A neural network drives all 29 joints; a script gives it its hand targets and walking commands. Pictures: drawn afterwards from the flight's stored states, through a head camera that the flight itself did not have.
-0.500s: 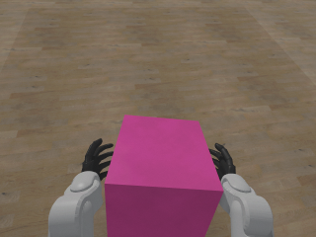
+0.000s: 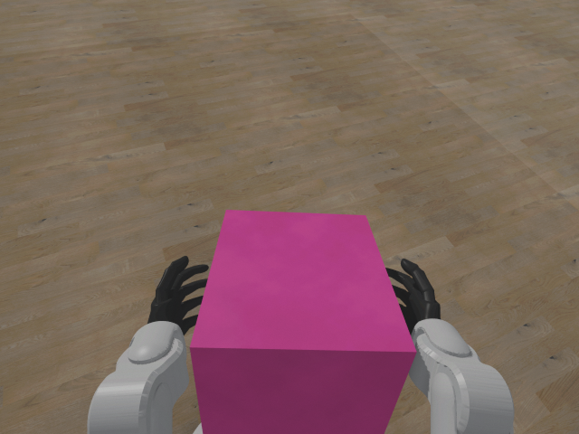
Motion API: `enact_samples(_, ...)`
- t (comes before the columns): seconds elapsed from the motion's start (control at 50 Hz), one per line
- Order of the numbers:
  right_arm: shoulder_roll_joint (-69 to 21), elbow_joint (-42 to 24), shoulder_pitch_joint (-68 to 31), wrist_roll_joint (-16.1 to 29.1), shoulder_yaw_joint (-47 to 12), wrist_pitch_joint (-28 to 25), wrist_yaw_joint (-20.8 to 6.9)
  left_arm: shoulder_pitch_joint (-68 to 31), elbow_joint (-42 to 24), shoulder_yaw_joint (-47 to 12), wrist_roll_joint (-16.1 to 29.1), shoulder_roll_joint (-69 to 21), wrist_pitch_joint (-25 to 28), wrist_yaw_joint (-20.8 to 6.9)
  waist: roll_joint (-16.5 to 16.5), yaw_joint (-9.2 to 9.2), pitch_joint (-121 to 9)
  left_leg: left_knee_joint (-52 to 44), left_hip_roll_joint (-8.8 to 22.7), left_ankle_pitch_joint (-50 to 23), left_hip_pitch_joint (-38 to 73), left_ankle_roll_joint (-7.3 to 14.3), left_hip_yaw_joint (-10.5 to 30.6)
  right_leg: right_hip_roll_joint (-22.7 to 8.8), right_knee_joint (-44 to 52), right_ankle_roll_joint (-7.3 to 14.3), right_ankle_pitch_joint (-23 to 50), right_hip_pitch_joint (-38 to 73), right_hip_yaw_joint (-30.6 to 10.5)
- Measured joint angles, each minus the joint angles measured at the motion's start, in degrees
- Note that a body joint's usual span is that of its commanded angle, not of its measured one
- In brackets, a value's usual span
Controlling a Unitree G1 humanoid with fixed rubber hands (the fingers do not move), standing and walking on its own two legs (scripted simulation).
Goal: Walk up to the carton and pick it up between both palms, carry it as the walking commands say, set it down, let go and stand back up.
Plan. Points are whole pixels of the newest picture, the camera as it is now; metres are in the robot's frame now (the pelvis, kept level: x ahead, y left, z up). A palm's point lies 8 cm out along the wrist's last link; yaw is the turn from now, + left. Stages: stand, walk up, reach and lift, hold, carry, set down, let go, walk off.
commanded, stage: carry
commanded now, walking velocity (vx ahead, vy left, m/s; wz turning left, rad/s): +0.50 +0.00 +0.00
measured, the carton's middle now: (293, 334) +0.26 +0.01 -0.01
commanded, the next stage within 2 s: none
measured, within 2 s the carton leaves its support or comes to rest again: neither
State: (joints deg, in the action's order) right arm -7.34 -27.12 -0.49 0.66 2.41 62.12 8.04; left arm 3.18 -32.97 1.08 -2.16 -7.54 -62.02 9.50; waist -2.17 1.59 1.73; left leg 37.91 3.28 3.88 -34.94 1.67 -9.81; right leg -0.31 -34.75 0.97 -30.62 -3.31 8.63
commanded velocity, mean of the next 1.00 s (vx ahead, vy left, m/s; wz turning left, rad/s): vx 0.50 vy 0.00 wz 0.00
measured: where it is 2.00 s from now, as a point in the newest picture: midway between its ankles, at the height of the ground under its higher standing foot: (298, 158)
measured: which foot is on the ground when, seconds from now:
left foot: down 0.00-0.38, up 0.40-0.56, down 0.58-0.90, up 0.92-1.00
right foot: down 0.00-0.02, up 0.04-0.32, down 0.34-0.62, up 0.64-0.82, down 0.84-1.00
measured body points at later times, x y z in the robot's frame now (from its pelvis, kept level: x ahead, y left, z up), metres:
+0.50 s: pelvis +0.35 +0.00 +0.02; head +0.35 +0.01 +0.47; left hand +0.61 +0.15 +0.10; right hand +0.61 -0.15 +0.10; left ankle +0.24 +0.09 -0.65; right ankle +0.36 -0.10 -0.71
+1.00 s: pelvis +0.69 +0.00 +0.01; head +0.70 +0.01 +0.46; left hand +0.96 +0.15 +0.08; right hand +0.95 -0.15 +0.08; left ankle +0.54 +0.10 -0.62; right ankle +0.56 -0.08 -0.71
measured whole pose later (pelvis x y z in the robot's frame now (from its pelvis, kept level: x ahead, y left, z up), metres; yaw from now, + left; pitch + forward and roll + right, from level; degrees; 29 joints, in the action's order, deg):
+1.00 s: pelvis +0.69 +0.00 +0.01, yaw +2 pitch +7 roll +0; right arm -7.2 -26.3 -1.0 -1.2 6.2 68.0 9.4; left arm -3.3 -22.4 0.4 -1.6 -7.3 -65.3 8.5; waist 0.1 -1.0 -7.2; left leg 65.9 2.1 34.2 -24.1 -0.6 -5.1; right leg -0.2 -30.7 2.1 -28.1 -10.2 8.4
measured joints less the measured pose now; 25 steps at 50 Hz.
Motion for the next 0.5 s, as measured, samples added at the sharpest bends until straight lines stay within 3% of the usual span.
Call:
enact_samples(0.04, 0.1, 2.4, -1.3, -0.8, -0.8, -0.9, -0.1, -1.1, 1.0, 1.6, 0.5, 0.1, -0.1, -0.1, -2.4, 1.33, -0.3, 2.3, -2.2, 6.5, 2.7, 3.5, -2.5, -2.4, -14.2, -0.5, 1.3, -3.9, -3.8)
enact_samples(0.08, 0.1, 3.3, -2.7, -1.6, -0.5, -0.5, -0.1, -2.5, 2.6, 2.3, 0.8, 0.2, 0.0, -0.2, -1.8, 1.36, -0.1, 2.4, -3.5, 11.3, 5.1, 4.3, -2.5, -0.5, -27.6, -0.9, 0.4, -9.7, -7.7)
enact_samples(0.12, 0.0, 3.2, -2.9, -2.2, -0.3, 0.1, -0.1, -3.3, 3.7, 2.4, 1.1, 0.3, -0.1, -0.3, -0.2, 0.91, 0.2, 0.2, -4.0, 12.3, 7.9, 3.7, -2.1, 0.7, -33.6, -1.0, 0.2, -15.1, -8.3)
enact_samples(0.16, 0.0, 2.5, -2.2, -2.6, -0.3, 0.6, -0.1, -3.3, 4.1, 2.2, 1.3, 0.2, -0.2, -0.4, 1.6, 0.49, 0.2, -3.6, -4.0, 9.6, 11.6, 4.7, -2.1, 0.6, -31.2, -1.0, 1.5, -19.8, -7.7)
enact_samples(0.24, 0.0, 0.8, -0.1, -3.1, -0.6, 0.4, 0.0, -3.0, 4.1, 1.5, 1.3, 0.2, -0.2, -0.9, 2.9, -1.5, 0.5, -10.0, -4.8, 14.9, 19.8, 3.3, -2.0, -1.3, -16.3, -1.7, 6.2, -25.7, -6.8)
enact_samples(0.32, -0.1, -3.0, 2.0, -2.4, -0.3, 1.4, 1.2, -2.3, 3.6, 0.4, 1.7, 0.1, 0.4, -1.4, 3.8, -4.2, -0.3, -11.9, -4.3, 19.2, 27.2, 1.8, -0.5, -1.5, 0.4, -1.3, 16.6, -26.0, -4.6)
enact_samples(0.36, -0.1, -4.8, 2.2, -2.1, 0.1, 2.0, 1.4, -2.2, 2.9, -0.4, 1.6, 0.1, 0.5, -1.4, 4.0, -4.82, -1.7, -7.4, -2.9, 23.6, 29.0, 0.7, 0.1, -0.5, 5.2, 1.1, 25.9, -24.1, -3.1)
enact_samples(0.4, 0.0, -4.6, 1.4, -1.6, 1.7, 2.7, 1.3, -2.9, 4.3, -1.6, 0.7, 0.2, 0.9, -1.4, 5.5, -5.11, -3.5, 4.4, -0.3, 23.9, 25.9, -0.5, 2.8, 1.0, 1.9, 2.2, 21.5, -22.5, -1.1)
enact_samples(0.44, 0.1, -2.8, -0.1, -1.4, 3.0, 3.5, 0.9, -3.9, 6.0, -2.1, -0.6, 0.2, 0.5, -1.4, 5.4, -4.38, -5.5, 18.4, -1.0, 27.1, 19.5, -1.1, 6.7, 1.5, 1.3, 1.8, 16.9, -20.9, -0.4)
enact_samples(0.46, 0.1, -1.4, -0.8, -1.4, 3.2, 3.8, 0.9, -4.0, 6.7, -1.9, -1.0, 0.2, 0.1, -1.4, 4.8, -3.82, -6.4, 22.5, -1.6, 27.8, 16.6, -1.3, 7.4, 1.5, 1.9, 0.6, 16.5, -19.9, -0.7)
enact_samples(0.5, 0.1, 1.3, -1.5, -1.5, 2.8, 4.3, 0.8, -3.6, 7.5, -1.2, -1.4, 0.2, -1.0, -1.4, 3.3, -2.86, -7.9, 21.6, -1.5, 27.7, 12.3, -2.1, 6.8, 1.1, 3.4, 0.5, 15.0, -17.4, -1.2)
